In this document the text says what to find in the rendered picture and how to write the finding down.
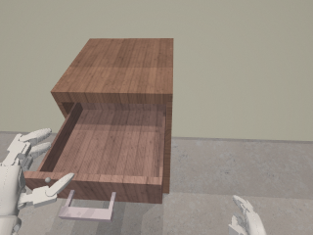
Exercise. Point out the handle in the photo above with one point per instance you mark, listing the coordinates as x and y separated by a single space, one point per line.
87 214

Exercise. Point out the cabinet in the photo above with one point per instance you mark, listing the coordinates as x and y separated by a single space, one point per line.
122 71

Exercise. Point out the right robot hand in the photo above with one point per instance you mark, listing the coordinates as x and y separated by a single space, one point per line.
251 224

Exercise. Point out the robot left forearm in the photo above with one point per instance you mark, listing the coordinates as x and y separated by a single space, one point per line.
10 224

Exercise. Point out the left robot hand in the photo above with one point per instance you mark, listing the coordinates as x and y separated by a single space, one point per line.
20 158

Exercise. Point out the drawer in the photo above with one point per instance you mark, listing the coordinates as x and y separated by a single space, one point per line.
110 147

